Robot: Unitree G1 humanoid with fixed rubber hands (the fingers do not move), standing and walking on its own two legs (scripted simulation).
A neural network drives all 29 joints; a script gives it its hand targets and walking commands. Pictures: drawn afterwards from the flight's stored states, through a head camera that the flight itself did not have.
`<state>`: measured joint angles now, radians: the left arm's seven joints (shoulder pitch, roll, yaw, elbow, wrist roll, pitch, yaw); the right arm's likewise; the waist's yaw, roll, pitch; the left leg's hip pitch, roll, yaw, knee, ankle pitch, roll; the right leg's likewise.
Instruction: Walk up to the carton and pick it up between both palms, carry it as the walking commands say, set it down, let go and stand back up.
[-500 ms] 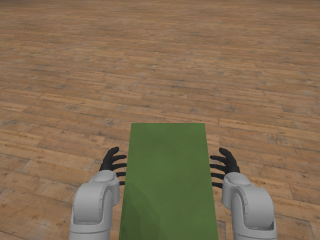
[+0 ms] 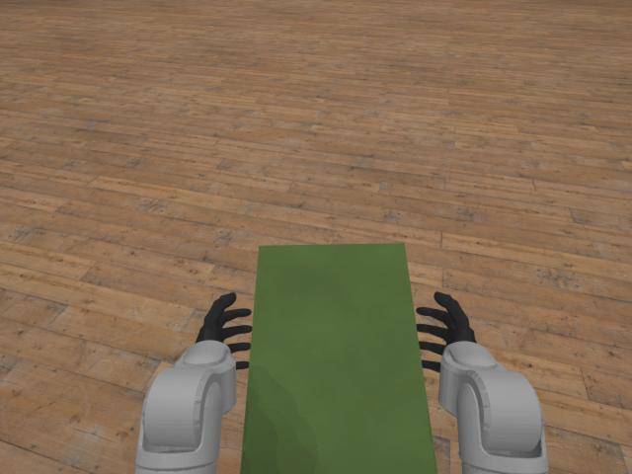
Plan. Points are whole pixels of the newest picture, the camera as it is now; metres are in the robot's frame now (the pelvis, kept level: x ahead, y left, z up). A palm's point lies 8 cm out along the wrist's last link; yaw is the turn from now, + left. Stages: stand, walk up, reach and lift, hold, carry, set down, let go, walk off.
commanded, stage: carry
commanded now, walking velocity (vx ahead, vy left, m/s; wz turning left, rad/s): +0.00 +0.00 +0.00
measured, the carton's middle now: (333, 369) +0.30 -0.01 -0.01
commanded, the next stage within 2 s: none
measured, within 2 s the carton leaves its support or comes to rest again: neither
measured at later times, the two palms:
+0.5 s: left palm (219, 327) +0.30 +0.13 +0.09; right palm (451, 333) +0.29 -0.14 +0.09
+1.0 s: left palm (293, 305) +0.34 +0.05 +0.08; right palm (517, 359) +0.27 -0.22 +0.08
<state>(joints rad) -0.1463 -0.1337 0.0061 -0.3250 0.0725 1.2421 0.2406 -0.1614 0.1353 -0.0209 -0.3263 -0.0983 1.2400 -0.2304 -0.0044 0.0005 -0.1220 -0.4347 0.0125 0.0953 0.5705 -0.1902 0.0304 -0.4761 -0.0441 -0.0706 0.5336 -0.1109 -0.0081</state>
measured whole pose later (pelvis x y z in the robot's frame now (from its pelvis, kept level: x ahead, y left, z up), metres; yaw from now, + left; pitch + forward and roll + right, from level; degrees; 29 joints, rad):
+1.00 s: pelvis +0.04 -0.01 -0.01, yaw -16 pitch +6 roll +1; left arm -0.18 -0.14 0.03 -0.39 0.07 1.24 0.26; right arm -0.19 0.14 -0.02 -0.36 -0.07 1.21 -0.24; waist 0.00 -0.01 -0.08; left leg -0.42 0.18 0.33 0.74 -0.39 0.00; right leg -0.61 0.02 -0.01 0.79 -0.35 0.01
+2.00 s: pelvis +0.04 +0.01 -0.01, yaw -52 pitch +5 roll +0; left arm -0.22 -0.15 0.03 -0.39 0.10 1.23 0.26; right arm -0.21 0.14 -0.04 -0.39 -0.05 1.22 -0.25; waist -0.02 -0.05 -0.03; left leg -0.42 0.06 0.11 0.65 -0.32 -0.05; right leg -0.50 0.03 0.03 0.64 -0.22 -0.01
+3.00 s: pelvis +0.04 +0.07 +0.00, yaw -89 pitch +3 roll -2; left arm -0.25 -0.15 0.03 -0.38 0.07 1.25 0.27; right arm -0.23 0.15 -0.06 -0.35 -0.10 1.22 -0.24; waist 0.05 -0.01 -0.02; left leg -0.36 0.19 0.25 0.64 -0.31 -0.01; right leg -0.47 -0.03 -0.09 0.86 -0.45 0.07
